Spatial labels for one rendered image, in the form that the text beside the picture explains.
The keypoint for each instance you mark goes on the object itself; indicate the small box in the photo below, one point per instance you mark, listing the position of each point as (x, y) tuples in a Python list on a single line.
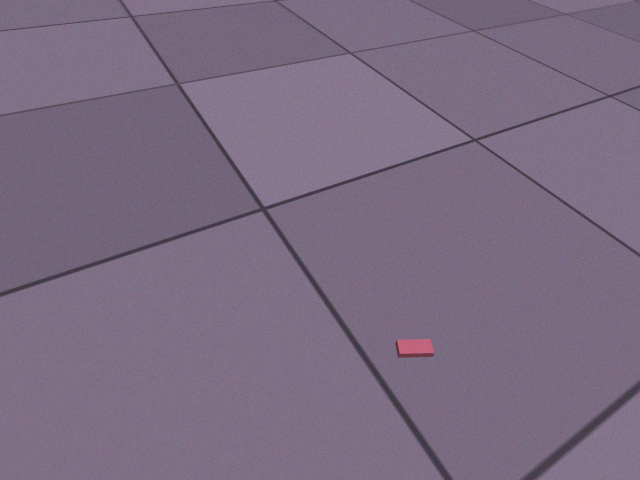
[(414, 348)]

